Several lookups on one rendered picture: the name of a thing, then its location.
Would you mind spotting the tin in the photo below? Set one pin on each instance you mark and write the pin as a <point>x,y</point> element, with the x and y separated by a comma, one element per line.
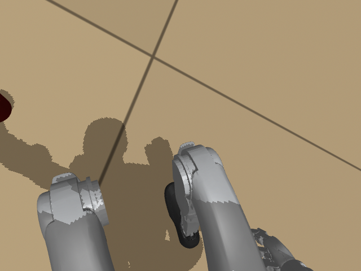
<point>5,108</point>

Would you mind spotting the right robot foot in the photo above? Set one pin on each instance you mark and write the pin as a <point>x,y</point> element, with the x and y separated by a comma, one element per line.
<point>175,215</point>

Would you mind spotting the right robot arm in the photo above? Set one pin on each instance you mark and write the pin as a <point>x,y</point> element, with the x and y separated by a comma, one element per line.
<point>294,265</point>

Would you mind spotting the right robot hand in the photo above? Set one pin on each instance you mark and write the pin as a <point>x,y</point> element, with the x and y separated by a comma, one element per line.
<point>274,253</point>

